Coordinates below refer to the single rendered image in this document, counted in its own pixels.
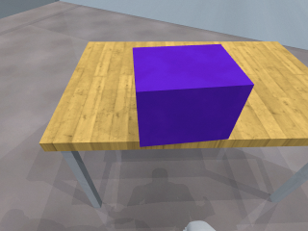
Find robot right thigh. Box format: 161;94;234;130
183;220;216;231

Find table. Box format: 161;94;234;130
39;41;308;209

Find carton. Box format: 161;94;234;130
132;44;254;147

